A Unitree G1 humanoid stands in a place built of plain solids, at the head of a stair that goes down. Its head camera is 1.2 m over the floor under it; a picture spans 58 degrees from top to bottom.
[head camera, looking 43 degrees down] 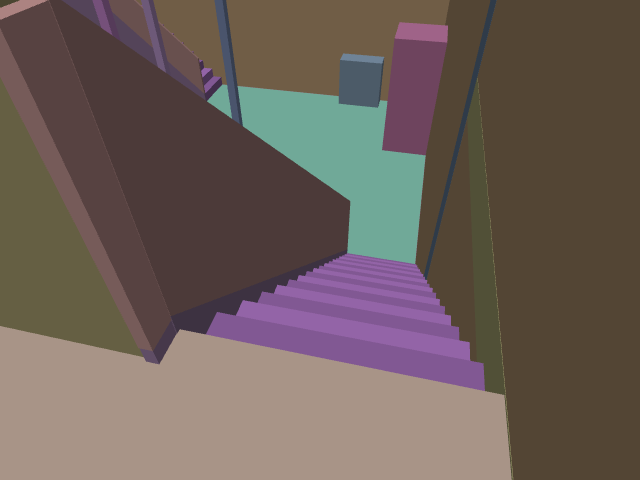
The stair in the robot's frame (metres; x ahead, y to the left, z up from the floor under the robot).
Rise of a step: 0.20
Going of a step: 0.23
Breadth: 1.04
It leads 13 degrees to the right of straight ahead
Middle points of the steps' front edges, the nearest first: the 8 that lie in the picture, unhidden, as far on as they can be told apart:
0.74 -0.04 0.00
0.96 -0.09 -0.20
1.18 -0.14 -0.40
1.41 -0.19 -0.60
1.63 -0.24 -0.80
1.85 -0.30 -1.00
2.08 -0.35 -1.20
2.30 -0.40 -1.40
